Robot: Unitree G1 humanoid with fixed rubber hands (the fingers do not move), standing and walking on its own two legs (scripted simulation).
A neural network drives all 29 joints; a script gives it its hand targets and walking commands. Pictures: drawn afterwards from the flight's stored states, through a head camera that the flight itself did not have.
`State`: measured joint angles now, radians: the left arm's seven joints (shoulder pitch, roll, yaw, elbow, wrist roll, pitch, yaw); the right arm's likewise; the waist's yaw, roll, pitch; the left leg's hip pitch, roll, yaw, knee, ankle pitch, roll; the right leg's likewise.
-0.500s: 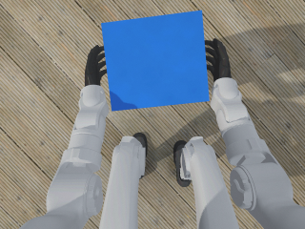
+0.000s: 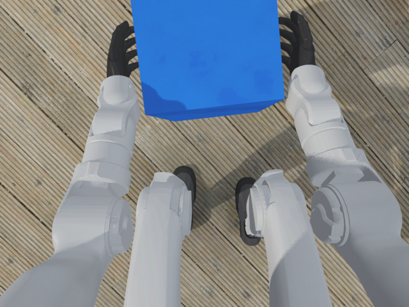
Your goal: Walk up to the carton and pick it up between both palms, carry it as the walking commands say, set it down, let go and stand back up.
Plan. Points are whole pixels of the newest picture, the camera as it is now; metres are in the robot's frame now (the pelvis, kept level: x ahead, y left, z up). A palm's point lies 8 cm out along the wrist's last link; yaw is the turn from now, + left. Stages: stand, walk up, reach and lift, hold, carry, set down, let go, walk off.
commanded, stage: set down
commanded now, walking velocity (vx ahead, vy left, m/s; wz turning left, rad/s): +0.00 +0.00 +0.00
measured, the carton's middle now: (210, 65) +0.51 +0.02 -0.25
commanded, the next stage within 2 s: none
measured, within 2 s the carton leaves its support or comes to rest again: rests again in 1.22 s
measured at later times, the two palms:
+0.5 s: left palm (121, 66) +0.51 +0.19 -0.23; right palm (277, 61) +0.52 -0.11 -0.24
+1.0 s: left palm (129, 63) +0.51 +0.18 -0.24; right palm (284, 62) +0.52 -0.13 -0.24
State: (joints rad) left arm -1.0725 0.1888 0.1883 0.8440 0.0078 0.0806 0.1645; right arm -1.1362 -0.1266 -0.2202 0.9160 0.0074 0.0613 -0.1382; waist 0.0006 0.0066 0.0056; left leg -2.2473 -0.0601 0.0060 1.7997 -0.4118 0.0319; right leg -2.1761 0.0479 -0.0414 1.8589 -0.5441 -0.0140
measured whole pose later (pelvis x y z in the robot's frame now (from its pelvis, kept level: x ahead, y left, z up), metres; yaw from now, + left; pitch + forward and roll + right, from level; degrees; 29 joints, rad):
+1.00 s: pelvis -0.02 +0.00 -0.07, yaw -1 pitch +38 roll -2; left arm -1.39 0.30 0.20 0.99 -0.07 0.17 0.11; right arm -1.42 -0.21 -0.20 1.02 0.07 0.17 -0.15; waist 0.02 0.01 0.32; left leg -2.30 -0.04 0.03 2.04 -0.41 0.03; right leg -2.23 0.06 -0.05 2.11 -0.55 -0.01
